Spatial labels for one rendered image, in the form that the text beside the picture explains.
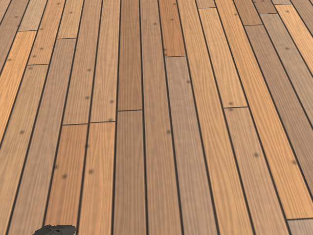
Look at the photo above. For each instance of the left robot hand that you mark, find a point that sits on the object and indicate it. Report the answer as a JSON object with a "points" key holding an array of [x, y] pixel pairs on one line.
{"points": [[56, 230]]}

